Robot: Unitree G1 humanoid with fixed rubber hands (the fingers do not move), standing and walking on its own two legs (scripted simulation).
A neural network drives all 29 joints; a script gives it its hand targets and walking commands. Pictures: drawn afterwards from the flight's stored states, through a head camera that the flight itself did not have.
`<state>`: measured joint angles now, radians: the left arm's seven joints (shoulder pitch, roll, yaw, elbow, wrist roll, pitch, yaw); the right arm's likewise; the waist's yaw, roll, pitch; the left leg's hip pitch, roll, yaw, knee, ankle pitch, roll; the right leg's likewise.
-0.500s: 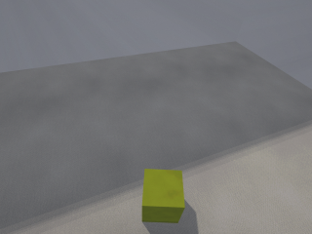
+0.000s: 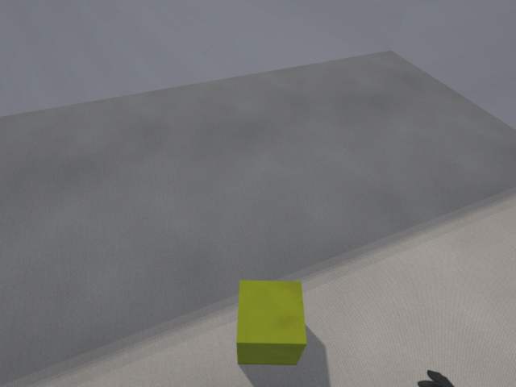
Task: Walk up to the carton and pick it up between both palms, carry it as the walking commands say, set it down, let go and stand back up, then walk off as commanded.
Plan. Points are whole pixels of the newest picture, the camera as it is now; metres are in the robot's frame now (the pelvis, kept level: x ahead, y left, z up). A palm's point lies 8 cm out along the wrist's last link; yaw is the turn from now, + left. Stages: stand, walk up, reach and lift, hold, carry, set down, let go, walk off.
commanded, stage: walk up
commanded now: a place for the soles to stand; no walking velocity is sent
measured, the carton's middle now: (268, 323) +0.45 -0.05 -0.63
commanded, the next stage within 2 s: none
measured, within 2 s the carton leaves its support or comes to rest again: neither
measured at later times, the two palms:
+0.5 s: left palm out of the picture +0.10 +0.29 -0.11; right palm out of the picture +0.07 -0.32 -0.09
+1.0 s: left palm out of the picture +0.13 +0.22 -0.13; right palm out of the picture +0.05 -0.43 -0.09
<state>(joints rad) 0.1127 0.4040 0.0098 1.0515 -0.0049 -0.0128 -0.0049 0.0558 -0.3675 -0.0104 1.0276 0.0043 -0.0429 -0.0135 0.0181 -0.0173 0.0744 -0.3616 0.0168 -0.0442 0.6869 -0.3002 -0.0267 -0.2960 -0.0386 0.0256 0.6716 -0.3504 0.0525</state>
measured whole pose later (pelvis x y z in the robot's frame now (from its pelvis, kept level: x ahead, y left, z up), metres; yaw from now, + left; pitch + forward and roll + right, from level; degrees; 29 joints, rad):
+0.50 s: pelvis +0.00 -0.01 +0.02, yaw -1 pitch -2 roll +0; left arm 0.05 0.37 0.01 1.11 0.00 0.00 -0.01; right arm 0.08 -0.36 -0.01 1.13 0.00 -0.03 0.00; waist -0.01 -0.04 0.08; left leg -0.25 0.02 -0.02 0.49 -0.20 -0.04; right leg -0.22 -0.04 0.04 0.52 -0.27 0.04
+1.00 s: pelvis +0.04 -0.09 -0.01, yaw -1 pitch -2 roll +1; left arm 0.16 0.41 0.06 0.94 0.01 0.05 -0.04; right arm 0.28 -0.41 -0.05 1.03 -0.02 -0.06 -0.04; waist 0.01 -0.08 0.08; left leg -0.35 -0.02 0.08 0.73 -0.31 0.04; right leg -0.31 -0.05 -0.07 0.78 -0.43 -0.01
